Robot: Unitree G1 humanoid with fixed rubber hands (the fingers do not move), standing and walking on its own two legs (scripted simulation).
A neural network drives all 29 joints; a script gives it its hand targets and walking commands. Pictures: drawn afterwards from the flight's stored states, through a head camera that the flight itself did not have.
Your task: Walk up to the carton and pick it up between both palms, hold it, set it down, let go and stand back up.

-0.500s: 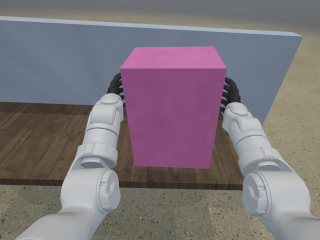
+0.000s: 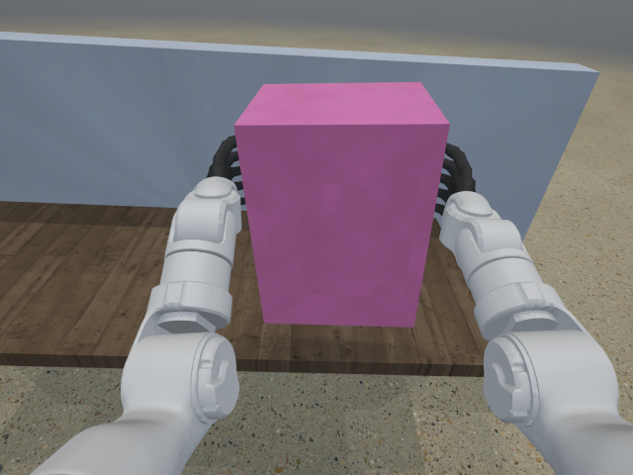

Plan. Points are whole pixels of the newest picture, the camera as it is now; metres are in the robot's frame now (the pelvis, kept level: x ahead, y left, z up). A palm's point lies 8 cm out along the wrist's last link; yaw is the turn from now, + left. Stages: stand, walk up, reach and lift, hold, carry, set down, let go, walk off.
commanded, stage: reach and lift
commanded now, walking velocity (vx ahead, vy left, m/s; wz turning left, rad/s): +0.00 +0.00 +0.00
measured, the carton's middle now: (339, 206) +0.43 -0.02 +0.20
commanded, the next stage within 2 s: hold in 0.24 s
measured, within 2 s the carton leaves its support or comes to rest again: neither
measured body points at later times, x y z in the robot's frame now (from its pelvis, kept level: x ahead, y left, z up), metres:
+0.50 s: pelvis +0.00 +0.00 +0.00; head -0.07 +0.04 +0.44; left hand +0.41 +0.15 +0.25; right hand +0.40 -0.16 +0.25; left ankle +0.07 +0.09 -0.74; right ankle +0.01 -0.11 -0.74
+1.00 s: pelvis +0.00 +0.00 +0.00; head -0.07 +0.04 +0.44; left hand +0.40 +0.15 +0.26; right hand +0.40 -0.16 +0.26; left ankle +0.07 +0.09 -0.74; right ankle +0.01 -0.11 -0.74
